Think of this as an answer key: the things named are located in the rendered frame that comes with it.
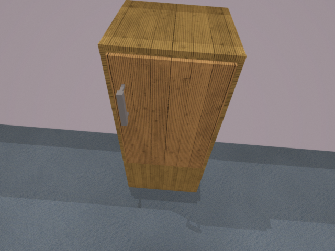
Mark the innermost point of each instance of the cupboard door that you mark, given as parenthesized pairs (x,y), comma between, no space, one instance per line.
(174,106)

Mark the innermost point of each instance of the handle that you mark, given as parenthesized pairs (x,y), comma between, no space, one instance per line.
(122,106)

